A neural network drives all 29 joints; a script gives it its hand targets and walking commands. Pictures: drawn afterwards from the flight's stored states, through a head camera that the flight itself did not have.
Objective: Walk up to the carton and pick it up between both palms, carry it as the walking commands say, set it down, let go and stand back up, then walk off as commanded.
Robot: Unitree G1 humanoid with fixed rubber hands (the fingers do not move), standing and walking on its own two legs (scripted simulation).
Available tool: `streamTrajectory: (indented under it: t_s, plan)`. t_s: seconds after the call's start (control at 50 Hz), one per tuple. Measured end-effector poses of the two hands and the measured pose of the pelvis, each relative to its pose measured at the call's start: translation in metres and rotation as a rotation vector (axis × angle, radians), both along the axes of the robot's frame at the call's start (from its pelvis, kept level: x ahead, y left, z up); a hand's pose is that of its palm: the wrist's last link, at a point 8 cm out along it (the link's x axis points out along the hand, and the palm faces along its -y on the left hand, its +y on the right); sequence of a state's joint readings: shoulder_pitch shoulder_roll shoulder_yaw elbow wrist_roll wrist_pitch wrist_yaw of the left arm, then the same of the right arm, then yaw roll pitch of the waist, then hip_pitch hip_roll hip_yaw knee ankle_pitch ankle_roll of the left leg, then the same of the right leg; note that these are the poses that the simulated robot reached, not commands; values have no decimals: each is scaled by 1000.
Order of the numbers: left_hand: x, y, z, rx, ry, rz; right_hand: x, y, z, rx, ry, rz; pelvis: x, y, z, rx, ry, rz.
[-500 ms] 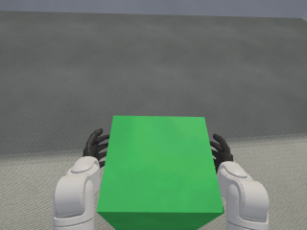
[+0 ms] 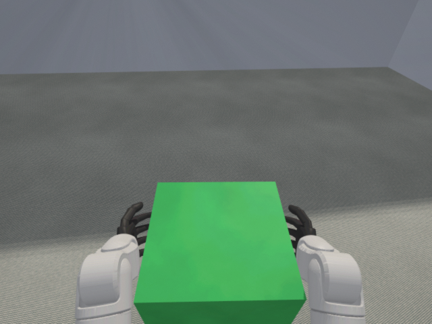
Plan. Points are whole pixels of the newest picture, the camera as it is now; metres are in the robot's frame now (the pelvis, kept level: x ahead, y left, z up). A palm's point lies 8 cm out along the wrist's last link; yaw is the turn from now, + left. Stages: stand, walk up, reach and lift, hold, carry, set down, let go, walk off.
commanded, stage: carry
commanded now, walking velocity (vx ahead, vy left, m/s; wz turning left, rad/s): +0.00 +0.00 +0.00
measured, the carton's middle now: (217, 269) +0.25 +0.00 +0.03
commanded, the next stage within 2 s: none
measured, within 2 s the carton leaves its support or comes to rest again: neither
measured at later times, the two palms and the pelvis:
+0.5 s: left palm (90, 301) +0.18 +0.19 +0.06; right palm (282, 282) +0.21 -0.11 +0.06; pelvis -0.07 +0.02 -0.01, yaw +3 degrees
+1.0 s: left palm (97, 297) +0.18 +0.18 +0.07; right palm (298, 294) +0.18 -0.12 +0.08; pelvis -0.08 +0.02 +0.01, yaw +0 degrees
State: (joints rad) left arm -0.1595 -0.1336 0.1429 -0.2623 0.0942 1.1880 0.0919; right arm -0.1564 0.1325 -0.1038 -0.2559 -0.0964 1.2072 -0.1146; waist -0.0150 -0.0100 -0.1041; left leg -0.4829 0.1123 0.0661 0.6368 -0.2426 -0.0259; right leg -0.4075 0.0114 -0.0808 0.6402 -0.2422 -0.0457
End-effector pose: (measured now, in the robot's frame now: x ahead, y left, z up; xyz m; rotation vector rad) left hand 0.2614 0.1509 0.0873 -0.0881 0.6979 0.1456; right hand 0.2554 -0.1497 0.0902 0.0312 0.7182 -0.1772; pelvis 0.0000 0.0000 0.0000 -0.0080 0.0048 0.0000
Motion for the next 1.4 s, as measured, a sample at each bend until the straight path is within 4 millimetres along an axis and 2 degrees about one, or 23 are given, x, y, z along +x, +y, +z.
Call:
streamTrajectory:
  t_s: [0.1,0.22,0.36,0.46,0.58,0.76,0.92,1.16,1.4]
  plan:
    - [-14,0,-8,-32,2,-19,-18,0,2,-34,3,-16,-13,2,-4,-1,-22,-23]
    - [-29,10,-26,-54,43,-28,-36,10,-8,-59,44,-18,-29,12,-8,-19,-31,-43]
    - [-59,27,-21,-17,22,72,-41,27,-20,-3,23,64,-57,9,-13,-9,-13,31]
    - [-77,40,-27,5,62,98,-47,41,-29,1,61,105,-63,15,-9,-27,24,39]
    - [-81,43,-33,-28,63,97,-51,44,-25,-31,64,108,-76,17,1,2,24,37]
    - [-80,34,-8,-4,-20,48,-67,34,-9,-10,-20,61,-85,21,7,2,30,27]
    - [-81,29,-10,13,7,13,-74,28,-12,-1,8,32,-84,24,8,3,30,13]
    - [-76,32,-19,7,19,18,-68,32,-19,-8,20,37,-81,26,8,4,37,5]
    - [-63,36,-24,15,12,14,-55,35,-25,-5,13,39,-71,30,9,5,43,4]
